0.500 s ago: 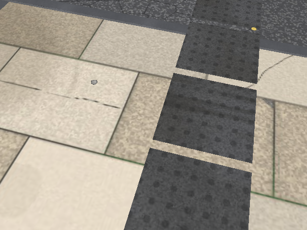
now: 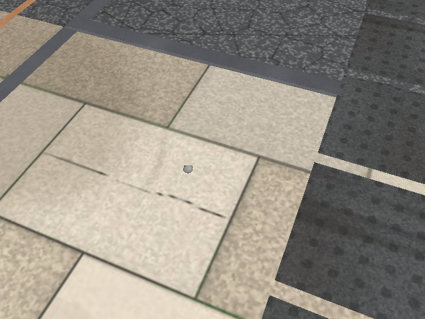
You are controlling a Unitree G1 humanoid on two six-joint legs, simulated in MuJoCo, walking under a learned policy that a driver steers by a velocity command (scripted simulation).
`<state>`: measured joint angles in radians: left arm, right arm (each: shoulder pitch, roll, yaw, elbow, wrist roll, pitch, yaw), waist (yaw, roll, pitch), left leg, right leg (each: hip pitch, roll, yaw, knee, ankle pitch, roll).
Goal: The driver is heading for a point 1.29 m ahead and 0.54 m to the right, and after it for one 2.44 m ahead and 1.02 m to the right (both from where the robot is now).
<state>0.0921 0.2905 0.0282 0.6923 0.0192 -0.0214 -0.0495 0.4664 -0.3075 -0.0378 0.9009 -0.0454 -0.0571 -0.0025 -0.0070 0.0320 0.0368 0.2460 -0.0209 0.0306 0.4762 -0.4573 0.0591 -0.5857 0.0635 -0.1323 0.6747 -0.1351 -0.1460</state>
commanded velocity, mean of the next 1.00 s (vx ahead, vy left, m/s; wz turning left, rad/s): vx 0.62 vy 0.00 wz -0.81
